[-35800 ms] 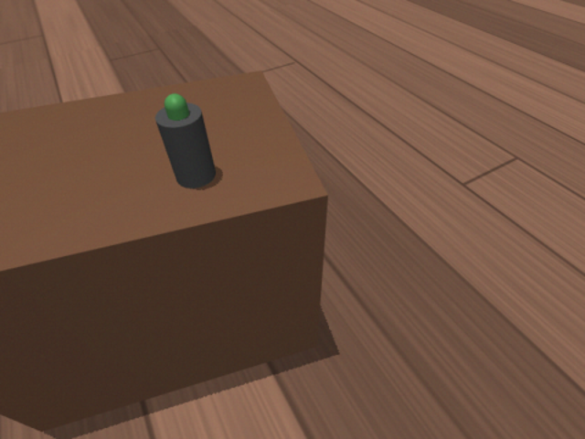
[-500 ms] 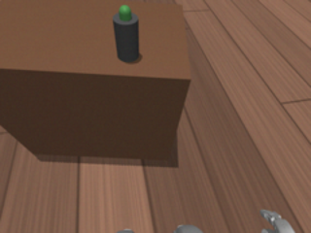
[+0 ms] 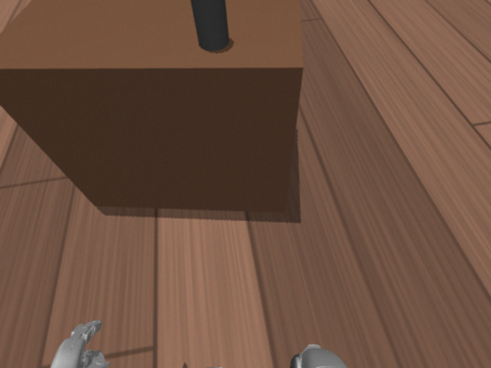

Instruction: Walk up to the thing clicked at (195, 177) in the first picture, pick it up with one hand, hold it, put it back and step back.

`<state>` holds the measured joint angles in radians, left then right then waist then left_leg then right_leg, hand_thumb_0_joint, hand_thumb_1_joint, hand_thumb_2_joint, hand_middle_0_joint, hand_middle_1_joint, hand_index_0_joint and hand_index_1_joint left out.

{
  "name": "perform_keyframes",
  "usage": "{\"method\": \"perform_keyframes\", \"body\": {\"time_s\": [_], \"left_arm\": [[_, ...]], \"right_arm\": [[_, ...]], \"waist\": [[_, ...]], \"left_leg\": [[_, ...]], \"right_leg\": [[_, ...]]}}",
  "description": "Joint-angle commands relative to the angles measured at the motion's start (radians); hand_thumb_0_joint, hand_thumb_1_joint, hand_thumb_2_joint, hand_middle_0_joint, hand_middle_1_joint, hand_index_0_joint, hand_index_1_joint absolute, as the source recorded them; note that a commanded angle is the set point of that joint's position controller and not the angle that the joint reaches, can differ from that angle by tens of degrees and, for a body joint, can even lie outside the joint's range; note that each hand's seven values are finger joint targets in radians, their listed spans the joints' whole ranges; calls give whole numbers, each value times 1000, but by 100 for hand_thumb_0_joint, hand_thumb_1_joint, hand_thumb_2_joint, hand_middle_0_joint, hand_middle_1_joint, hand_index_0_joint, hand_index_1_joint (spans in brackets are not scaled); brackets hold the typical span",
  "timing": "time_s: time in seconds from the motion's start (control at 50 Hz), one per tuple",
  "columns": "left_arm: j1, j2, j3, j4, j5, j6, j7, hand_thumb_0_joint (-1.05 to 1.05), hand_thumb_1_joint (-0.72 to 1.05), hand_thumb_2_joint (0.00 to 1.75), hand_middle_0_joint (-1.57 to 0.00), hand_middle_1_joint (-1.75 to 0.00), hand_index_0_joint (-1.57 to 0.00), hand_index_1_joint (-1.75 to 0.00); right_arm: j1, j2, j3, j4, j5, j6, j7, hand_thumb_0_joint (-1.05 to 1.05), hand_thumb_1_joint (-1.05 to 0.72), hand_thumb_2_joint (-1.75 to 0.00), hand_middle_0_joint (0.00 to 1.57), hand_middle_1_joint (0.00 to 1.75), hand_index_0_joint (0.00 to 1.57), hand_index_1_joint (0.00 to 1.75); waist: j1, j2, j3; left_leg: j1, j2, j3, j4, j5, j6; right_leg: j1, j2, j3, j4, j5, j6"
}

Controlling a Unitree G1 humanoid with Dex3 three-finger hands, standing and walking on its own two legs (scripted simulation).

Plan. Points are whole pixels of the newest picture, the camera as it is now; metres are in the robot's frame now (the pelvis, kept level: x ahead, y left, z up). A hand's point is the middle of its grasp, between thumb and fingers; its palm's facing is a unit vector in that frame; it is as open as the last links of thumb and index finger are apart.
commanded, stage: step back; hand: left
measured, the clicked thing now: (209, 7) +0.91 +0.09 +0.09
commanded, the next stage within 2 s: stand in 1.58 s
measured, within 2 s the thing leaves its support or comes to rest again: neither
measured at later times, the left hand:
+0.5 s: hand out of the picture -0.11 +0.26 -0.14, palm faces -0.07 -0.91 -0.41, open 7.4 cm
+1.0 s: hand out of the picture -0.11 +0.25 -0.13, palm faces -0.01 -0.92 -0.38, open 7.4 cm
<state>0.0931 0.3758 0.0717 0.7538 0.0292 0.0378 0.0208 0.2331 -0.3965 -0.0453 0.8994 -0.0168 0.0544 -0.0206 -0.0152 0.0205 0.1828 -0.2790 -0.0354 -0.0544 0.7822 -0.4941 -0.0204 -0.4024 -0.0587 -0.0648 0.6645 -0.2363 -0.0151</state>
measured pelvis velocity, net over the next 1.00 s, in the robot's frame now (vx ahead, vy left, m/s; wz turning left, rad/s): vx -0.19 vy -0.02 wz -0.02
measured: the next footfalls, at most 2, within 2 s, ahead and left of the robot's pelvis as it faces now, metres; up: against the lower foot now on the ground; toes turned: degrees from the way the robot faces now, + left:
left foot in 0.02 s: +0.00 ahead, +0.12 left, +0.00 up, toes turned -2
right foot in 0.38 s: -0.13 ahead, -0.13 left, +0.00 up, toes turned -3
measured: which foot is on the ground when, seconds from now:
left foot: up 0.00-0.00, down 0.02-0.42, up 0.44-0.68, down 0.70-0.96, up 0.98-1.00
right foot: down 0.00-0.06, up 0.08-0.36, down 0.38-1.00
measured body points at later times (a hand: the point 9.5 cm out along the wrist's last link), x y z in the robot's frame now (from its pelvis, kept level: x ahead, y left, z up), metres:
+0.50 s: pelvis -0.17 -0.01 +0.00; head -0.13 -0.03 +0.45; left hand -0.10 +0.30 -0.11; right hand -0.05 -0.33 -0.11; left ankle -0.08 +0.13 -0.69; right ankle -0.19 -0.12 -0.72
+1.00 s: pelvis -0.19 -0.02 +0.01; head -0.19 -0.02 +0.45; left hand -0.11 +0.30 -0.11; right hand -0.15 -0.33 -0.12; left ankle -0.20 +0.13 -0.71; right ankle -0.17 -0.13 -0.72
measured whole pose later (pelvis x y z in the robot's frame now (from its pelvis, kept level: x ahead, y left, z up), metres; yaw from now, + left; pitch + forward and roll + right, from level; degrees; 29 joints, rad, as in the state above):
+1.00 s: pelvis -0.19 -0.02 +0.01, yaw -1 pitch -3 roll -1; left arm 0.20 0.37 0.07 0.97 0.03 -0.03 -0.02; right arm 0.24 -0.38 -0.05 0.98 -0.03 0.02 0.01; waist -0.01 0.04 0.06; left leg -0.25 0.03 -0.09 0.73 -0.44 0.00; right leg -0.25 0.02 -0.06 0.59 -0.28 -0.03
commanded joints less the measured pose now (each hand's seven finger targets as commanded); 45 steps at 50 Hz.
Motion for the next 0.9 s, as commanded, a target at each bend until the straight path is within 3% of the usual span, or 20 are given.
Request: {"method": "perform_keyframes", "body": {"time_s": [0.0,0.02,0.04,0.06,0.14,0.26,0.34,0.36,0.38,0.4,0.42,0.5,0.6,0.66,0.68,0.7,0.72,0.74,0.8,0.88], "left_arm": [[5,227,52,-62,-10,14,12,0,90,90,-20,-30,-20,-30],[20,193,41,-72,-15,16,6,0,90,90,-20,-30,-20,-30],[-5,175,39,-74,-25,16,11,0,90,90,-20,-30,-20,-30],[-61,220,65,-71,-10,18,24,0,90,90,-20,-30,-20,-30],[52,208,62,11,-29,27,8,0,90,90,-20,-30,-20,-30],[84,176,40,21,-12,-11,2,0,90,90,-20,-30,-20,-30],[167,174,41,103,-2,-39,-4,0,90,90,-20,-30,-20,-30],[203,191,47,128,7,-45,-1,0,90,90,-20,-30,-20,-30],[196,257,67,125,18,-52,0,0,90,90,-20,-30,-20,-30],[159,342,87,98,21,-52,-2,0,90,90,-20,-30,-20,-30],[79,413,95,69,29,-50,2,0,90,90,-20,-30,-20,-30],[-5,246,60,66,16,-61,7,0,90,90,-20,-30,-20,-30],[124,275,75,95,29,-65,-7,0,90,90,-20,-30,-20,-30],[53,275,62,78,13,-44,-20,0,90,90,-20,-30,-20,-30],[81,217,40,76,12,-42,-21,0,90,90,-20,-30,-20,-30],[110,156,25,79,1,-41,-21,0,90,90,-20,-30,-20,-30],[76,141,20,75,-13,-42,-21,0,90,90,-20,-30,-20,-30],[4,243,49,89,1,-48,-17,0,90,90,-20,-30,-20,-30],[53,212,45,110,-12,-62,-36,0,90,90,-20,-30,-20,-30],[121,178,47,162,-9,-79,-31,0,90,90,-20,-30,-20,-30]], "right_arm": [[91,-184,-67,-43,-12,-40,-10,0,-90,-90,20,30,20,30],[78,-247,-83,-54,-22,-40,-10,0,-90,-90,20,30,20,30],[8,-333,-90,-79,-28,-35,-2,0,-90,-90,20,30,20,30],[-30,-390,-99,-100,-29,-36,1,0,-90,-90,20,30,20,30],[-171,-231,-58,-123,-34,-44,-15,0,-90,-90,20,30,20,30],[-92,-213,-63,-120,-22,-28,-4,0,-90,-90,20,30,20,30],[-106,-262,-73,-109,-13,-6,5,0,-90,-90,20,30,20,30],[-117,-232,-63,-111,-10,-2,8,0,-90,-90,20,30,20,30],[-125,-176,-45,-127,-3,-6,11,0,-90,-90,20,30,20,30],[-155,-142,-35,-154,-4,-11,7,0,-90,-90,20,30,20,30],[-193,-195,-60,-145,-8,-7,-8,0,-90,-90,20,30,20,30],[-113,-171,-50,-72,8,-23,5,0,-90,-90,20,30,20,30],[-133,-162,-41,-66,-14,-55,16,0,-90,-90,20,30,20,30],[-17,-156,-56,-6,-17,-81,16,0,-90,-90,20,30,20,30],[8,-175,-71,13,-20,-92,11,0,-90,-90,20,30,20,30],[35,-216,-82,18,-36,-100,6,0,-90,-90,20,30,20,30],[-12,-292,-87,-5,-34,-103,8,0,-90,-90,20,30,20,30],[-26,-348,-99,1,-23,-100,15,0,-90,-90,20,30,20,30],[-91,-228,-64,-16,-30,-105,19,0,-90,-90,20,30,20,30],[-98,-216,-59,-7,-15,-86,28,0,-90,-90,20,30,20,30]], "waist": [[3,-139,-275],[13,34,-283],[15,223,-234],[-37,233,-195],[70,68,-130],[10,189,-220],[26,176,-305],[45,128,-312],[39,-36,-278],[56,-222,-206],[99,-270,-150],[10,-119,-113],[98,-225,-135],[24,-214,-176],[24,-121,-203],[24,45,-227],[22,144,-160],[-13,118,-88],[34,111,-56],[58,134,-120]], "left_leg": [[73,24,35,-377,321,46],[133,192,-207,-394,431,110],[98,376,-426,-450,522,229],[-92,460,-511,-469,537,341],[-71,262,-148,-389,600,222],[234,288,-130,-295,632,266],[147,249,-87,-216,445,204],[61,218,-64,-152,379,166],[-137,129,-22,-40,215,107],[-314,-7,2,57,-49,38],[-191,15,-123,229,-106,10],[-169,-39,-94,287,59,17],[-209,10,3,-56,-15,1],[82,10,58,-431,112,23],[205,25,-18,-479,174,34],[297,177,-279,-524,72,82],[248,344,-519,-571,-123,188],[29,402,-566,-587,-235,283],[24,261,-283,-524,-40,207],[-81,181,-133,-381,95,134]], "right_leg": [[209,-159,211,-5,294,-101],[60,-64,152,113,92,-47],[-97,115,46,295,-346,-5],[-24,119,188,493,-467,10],[-68,166,253,663,-254,-3],[-44,67,138,180,-283,48],[208,92,30,-270,-94,7],[281,67,93,-305,-39,-13],[326,-46,323,-296,-80,-52],[244,-226,566,-356,-213,-141],[-28,-379,706,-414,-248,-283],[58,-160,276,-260,86,-167],[270,-150,325,-283,-261,-158],[152,-157,274,-189,-196,-137],[100,-107,214,-67,-102,-95],[-48,-32,151,116,-128,-42],[-204,59,29,160,-279,-1],[-101,-3,119,222,-340,-5],[-29,-2,101,123,-253,-15],[264,77,1,-182,-73,-9]]}}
